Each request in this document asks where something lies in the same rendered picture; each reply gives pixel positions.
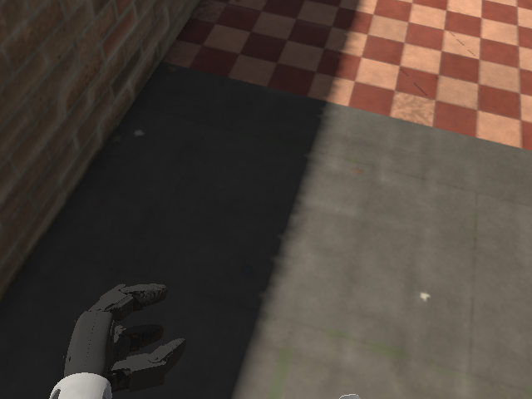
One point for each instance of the left robot forearm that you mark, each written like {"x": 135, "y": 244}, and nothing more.
{"x": 82, "y": 386}

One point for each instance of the left robot hand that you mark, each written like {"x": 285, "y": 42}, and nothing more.
{"x": 98, "y": 347}

